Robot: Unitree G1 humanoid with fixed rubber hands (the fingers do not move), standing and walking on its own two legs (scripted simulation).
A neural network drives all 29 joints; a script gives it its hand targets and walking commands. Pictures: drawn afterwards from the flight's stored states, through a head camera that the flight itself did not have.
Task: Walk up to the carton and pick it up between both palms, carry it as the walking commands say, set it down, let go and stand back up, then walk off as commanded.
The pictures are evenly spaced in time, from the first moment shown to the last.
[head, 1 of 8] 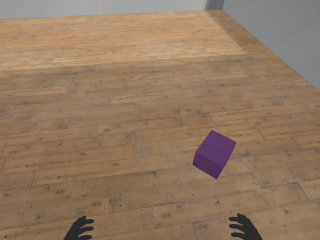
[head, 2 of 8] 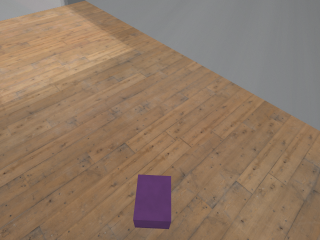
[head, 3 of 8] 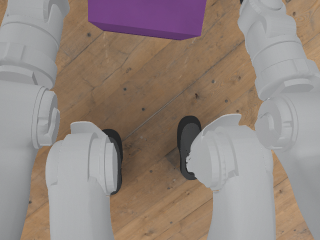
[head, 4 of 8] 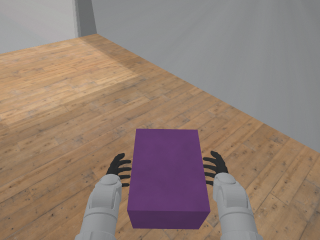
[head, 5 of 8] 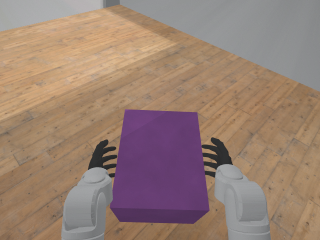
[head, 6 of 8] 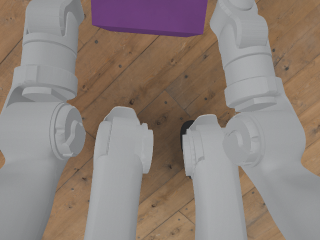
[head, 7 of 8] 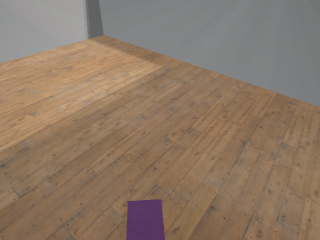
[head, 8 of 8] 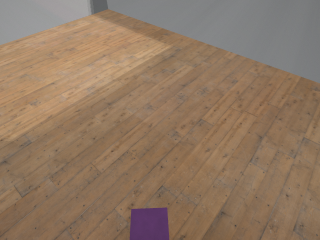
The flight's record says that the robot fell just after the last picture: no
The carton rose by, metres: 0.71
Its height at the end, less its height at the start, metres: +0.00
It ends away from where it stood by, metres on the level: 0.86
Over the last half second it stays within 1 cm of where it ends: yes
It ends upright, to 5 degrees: yes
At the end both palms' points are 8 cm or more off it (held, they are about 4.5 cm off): yes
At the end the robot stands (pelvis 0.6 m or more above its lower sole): yes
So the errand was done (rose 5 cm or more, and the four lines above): yes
